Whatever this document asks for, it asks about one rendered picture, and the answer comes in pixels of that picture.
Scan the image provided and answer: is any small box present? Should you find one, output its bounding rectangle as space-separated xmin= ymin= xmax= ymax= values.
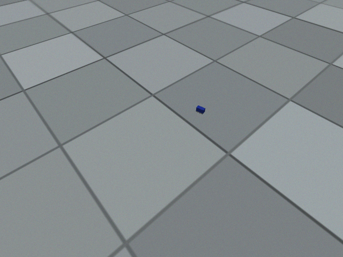
xmin=196 ymin=105 xmax=205 ymax=113

